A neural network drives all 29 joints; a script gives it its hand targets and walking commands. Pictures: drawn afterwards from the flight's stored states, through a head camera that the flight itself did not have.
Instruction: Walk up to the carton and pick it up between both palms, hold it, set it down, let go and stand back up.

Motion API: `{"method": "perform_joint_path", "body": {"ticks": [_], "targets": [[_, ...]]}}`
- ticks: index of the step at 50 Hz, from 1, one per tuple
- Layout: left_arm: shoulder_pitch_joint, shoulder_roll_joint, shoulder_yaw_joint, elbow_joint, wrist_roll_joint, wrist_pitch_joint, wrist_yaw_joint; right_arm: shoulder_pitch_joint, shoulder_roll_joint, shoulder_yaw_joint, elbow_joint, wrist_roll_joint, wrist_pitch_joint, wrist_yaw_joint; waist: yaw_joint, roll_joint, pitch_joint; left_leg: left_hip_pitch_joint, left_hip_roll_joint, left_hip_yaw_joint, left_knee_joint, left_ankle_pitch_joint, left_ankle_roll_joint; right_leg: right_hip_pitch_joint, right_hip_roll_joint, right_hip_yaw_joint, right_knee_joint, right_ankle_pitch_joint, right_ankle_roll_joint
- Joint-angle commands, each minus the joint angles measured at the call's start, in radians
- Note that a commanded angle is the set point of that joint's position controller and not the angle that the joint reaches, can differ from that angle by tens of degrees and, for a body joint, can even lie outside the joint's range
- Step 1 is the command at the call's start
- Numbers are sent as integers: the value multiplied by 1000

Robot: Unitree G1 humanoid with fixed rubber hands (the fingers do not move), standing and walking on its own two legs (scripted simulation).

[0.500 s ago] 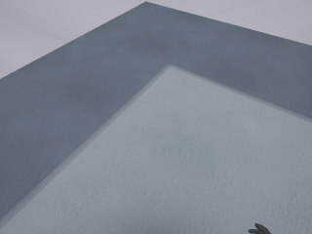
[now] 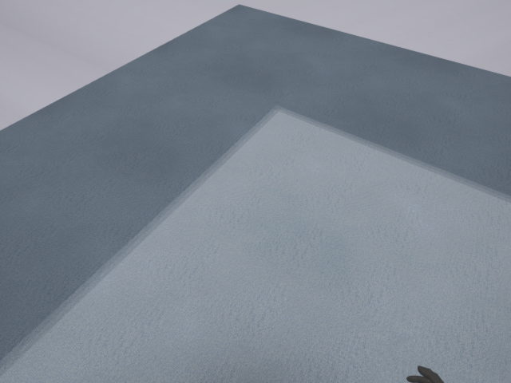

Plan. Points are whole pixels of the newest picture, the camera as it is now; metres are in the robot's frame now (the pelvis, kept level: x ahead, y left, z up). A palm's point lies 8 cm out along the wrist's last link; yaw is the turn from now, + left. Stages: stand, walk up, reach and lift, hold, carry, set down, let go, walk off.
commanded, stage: stand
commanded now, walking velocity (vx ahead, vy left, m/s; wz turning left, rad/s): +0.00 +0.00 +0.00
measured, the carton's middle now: out of the picture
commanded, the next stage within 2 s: walk up in 0.48 s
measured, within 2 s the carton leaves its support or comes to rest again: neither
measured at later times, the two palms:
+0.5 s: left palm out of the picture +0.06 +0.26 -0.13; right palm out of the picture +0.10 -0.28 -0.10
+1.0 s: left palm (146, 362) +0.17 +0.20 -0.11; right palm out of the picture +0.03 -0.44 -0.09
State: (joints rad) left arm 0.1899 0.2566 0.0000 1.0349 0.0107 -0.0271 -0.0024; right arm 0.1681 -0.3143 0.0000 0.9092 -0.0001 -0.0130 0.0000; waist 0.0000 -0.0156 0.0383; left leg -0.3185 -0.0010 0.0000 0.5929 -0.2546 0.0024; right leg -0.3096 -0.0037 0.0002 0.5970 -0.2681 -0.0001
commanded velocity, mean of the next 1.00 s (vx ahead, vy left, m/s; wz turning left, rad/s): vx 0.00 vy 0.00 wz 0.00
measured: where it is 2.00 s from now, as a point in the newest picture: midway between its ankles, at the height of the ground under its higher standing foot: outside the picture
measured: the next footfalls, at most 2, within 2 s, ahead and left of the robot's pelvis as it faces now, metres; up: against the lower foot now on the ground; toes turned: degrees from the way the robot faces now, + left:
right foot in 0.96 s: +0.04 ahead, -0.20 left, +0.00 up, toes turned -13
left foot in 1.16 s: +0.12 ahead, -0.02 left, +0.00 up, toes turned -14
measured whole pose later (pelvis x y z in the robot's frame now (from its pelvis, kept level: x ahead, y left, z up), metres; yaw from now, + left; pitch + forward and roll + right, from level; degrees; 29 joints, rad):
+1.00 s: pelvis +0.00 -0.07 -0.02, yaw -13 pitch +0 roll +1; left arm 0.19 0.42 0.01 0.77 0.06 0.06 -0.15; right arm 0.14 -0.50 -0.03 0.91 0.00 -0.02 -0.02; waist 0.01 -0.03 0.02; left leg -0.37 0.15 0.10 0.82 -0.49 -0.03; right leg -0.40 -0.03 0.02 0.76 -0.38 0.00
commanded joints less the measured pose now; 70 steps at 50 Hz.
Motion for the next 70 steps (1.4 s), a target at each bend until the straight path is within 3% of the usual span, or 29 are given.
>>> {"method": "perform_joint_path", "body": {"ticks": [1, 33, 34, 35, 36, 37, 39, 43, 45, 46, 47, 48, 49, 50, 51, 52, 54, 56, 57, 58, 59, 60, 61, 62, 63, 64, 65, 67, 70], "targets": [[-98, 281, 49, -52, 0, -29, 3, -39, -212, -42, 17, -9, -36, -5, -6, -26, -93, 144, 107, -109, -192, 19, 49, 45, -117, 170, -272, -15, -45], [-100, 285, 50, -49, 0, -30, 4, -42, -211, -42, 19, -9, -38, -6, -9, -23, -95, 135, 108, -109, -191, 20, 48, 51, -117, 169, -273, -2, -45], [-137, 361, 104, -242, 60, 32, -56, 48, -415, -145, -7, -32, -37, -36, -52, -90, -83, 276, 153, -129, -142, -62, 121, -258, -60, 248, -137, 160, -94], [-168, 324, 99, -270, 51, 54, -87, 106, -453, -170, -1, -42, -35, -49, -70, 50, -83, 384, 306, -242, -256, -118, 182, -418, -10, 130, 17, 87, -57], [-143, 294, 103, -296, 56, 72, -101, 113, -483, -188, -22, -52, -36, -56, -59, 151, -89, 325, 508, -362, -381, -120, 276, -433, -16, 55, 257, -131, -6], [-124, 319, 111, -311, 60, 87, -110, 73, -477, -187, -42, -51, -39, -58, -41, 75, -79, 238, 537, -364, -403, -180, 310, -418, -74, 100, 389, -137, 2], [-73, 348, 121, -333, 51, 93, -134, -11, -446, -173, -59, -45, -47, -61, -3, 48, -82, 167, 501, -272, -406, -164, 288, -387, -107, 129, 471, -101, 16], [-35, 352, 128, -368, 44, 90, -171, -63, -462, -176, -73, -42, -55, -52, 14, 143, -129, 158, 449, -98, -313, -90, 226, -301, -138, 97, 296, -89, 20], [-6, 352, 130, -373, 40, 87, -174, -109, -479, -176, -76, -43, -53, -38, 43, 187, -158, 122, 429, -17, -230, -76, 193, -181, -138, 66, 159, -136, 1], [25, 363, 137, -362, 39, 80, -168, -118, -471, -169, -76, -39, -48, -33, 61, 170, -169, 62, 395, 37, -161, -89, 169, -85, -119, 43, 80, -138, -8], [102, 378, 151, -322, 42, 73, -160, -121, -447, -159, -67, -41, -38, -30, 105, 85, -185, -55, 318, 134, 8, -132, 126, 86, -88, 34, -43, -79, -12], [194, 439, 171, -276, 50, 69, -142, -120, -370, -131, -69, -48, -22, -28, 156, -107, -144, -250, 189, 203, 259, -217, 84, 219, -38, 126, -155, -134, -48], [191, 541, 182, -292, 52, 75, -123, -109, -278, -84, -85, -39, -15, -24, 170, -376, -58, -478, 25, 224, 488, -437, 27, 157, -166, 486, -330, -181, -130], [86, 618, 187, -332, 48, 79, -124, -159, -321, -86, -107, -8, -21, -39, 126, -376, -8, -524, 1, 74, 503, -431, -2, 92, -220, 701, -503, -245, -209], [23, 577, 180, -331, 29, 83, -124, -133, -377, -98, -74, -1, -32, -45, 85, -248, 8, -489, 47, 27, 475, -335, -13, 103, -210, 677, -487, -284, -242], [-19, 527, 172, -335, 23, 85, -123, -104, -405, -107, -40, -4, -39, -45, 64, -185, 10, -452, 67, 27, 425, -253, -10, 105, -174, 618, -438, -253, -234], [-40, 477, 156, -336, 24, 90, -124, -28, -411, -112, -9, -1, -51, -46, 41, -181, -17, -336, 62, 20, 285, -222, 6, 103, -140, 562, -364, -100, -228], [-55, 463, 142, -352, 28, 91, -133, 11, -396, -115, -15, 6, -58, -50, 29, -189, -37, -200, 27, 14, 159, -237, 23, 58, -137, 567, -340, 18, -239], [-57, 450, 133, -363, 25, 89, -135, 39, -390, -116, -19, 8, -65, -56, 16, -177, -65, -120, 18, -3, 67, -227, 38, 53, -149, 573, -302, 128, -241], [-77, 437, 121, -380, 19, 87, -137, 76, -394, -118, -19, 5, -75, -62, -14, -150, -99, 26, 22, -10, -70, -148, 56, -21, -126, 529, -240, 195, -220], [-135, 402, 106, -415, 7, 85, -141, 143, -414, -128, -14, -11, -85, -66, -68, -55, -136, 266, 100, -83, -272, -87, 92, -212, -46, 395, -128, 145, -139], [-155, 319, 89, -437, 8, 75, -148, 184, -504, -161, -3, -37, -83, -67, -89, 180, -187, 523, 359, -315, -390, -234, 180, -480, 79, 135, 72, -10, -14], [-127, 343, 87, -411, 43, 72, -140, 108, -556, -174, -31, -34, -80, -67, -47, 200, -140, 467, 559, -437, -396, -96, 258, -553, 29, 96, 283, -168, 3], [-107, 385, 93, -406, 50, 71, -141, 71, -527, -162, -52, -21, -84, -65, -19, 99, -151, 473, 571, -387, -337, 62, 275, -537, -18, 96, 355, -162, 11], [-99, 390, 95, -398, 51, 67, -149, 61, -489, -151, -58, -12, -85, -63, -11, 63, -143, 463, 544, -299, -305, 170, 251, -512, -42, 95, 360, -148, 15], [-91, 399, 102, -393, 50, 64, -159, 58, -473, -148, -66, -11, -88, -60, -5, 62, -149, 471, 514, -218, -280, 246, 229, -481, -64, 91, 352, -133, 18], [-86, 395, 101, -391, 47, 61, -167, 58, -467, -148, -62, -11, -86, -57, -7, 96, -161, 473, 483, -123, -250, 333, 205, -447, -75, 71, 307, -123, 18], [-104, 373, 101, -395, 34, 58, -176, 72, -464, -149, -62, -10, -79, -46, -28, 153, -162, 464, 439, -4, -198, 406, 189, -409, -80, 38, 233, -92, 13], [-82, 373, 112, -380, 27, 57, -171, 43, -480, -152, -67, -11, -71, -27, -3, 194, -152, 348, 427, 117, -135, 327, 150, -266, -84, -14, 105, -50, -12]]}}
